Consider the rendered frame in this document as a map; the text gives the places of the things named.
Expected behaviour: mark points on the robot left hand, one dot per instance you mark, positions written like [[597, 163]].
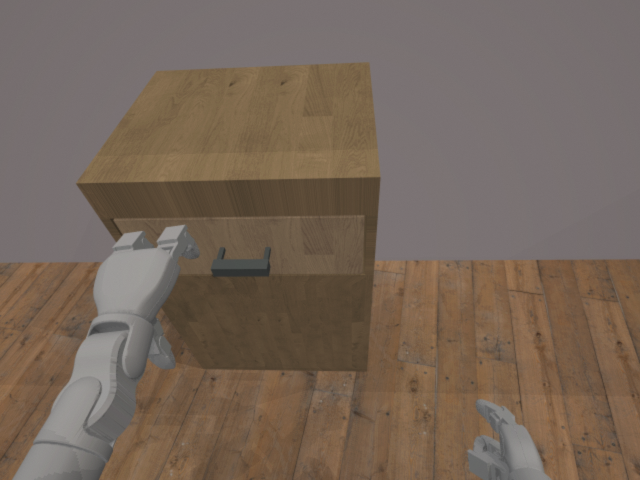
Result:
[[138, 278]]

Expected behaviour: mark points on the left robot forearm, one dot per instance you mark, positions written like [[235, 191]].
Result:
[[97, 404]]

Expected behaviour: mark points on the drawer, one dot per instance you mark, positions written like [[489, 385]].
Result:
[[299, 244]]

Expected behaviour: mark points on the handle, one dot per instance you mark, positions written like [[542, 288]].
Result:
[[241, 267]]

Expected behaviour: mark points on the cabinet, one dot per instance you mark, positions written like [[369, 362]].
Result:
[[297, 140]]

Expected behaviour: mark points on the robot right hand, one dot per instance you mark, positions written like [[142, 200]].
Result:
[[493, 460]]

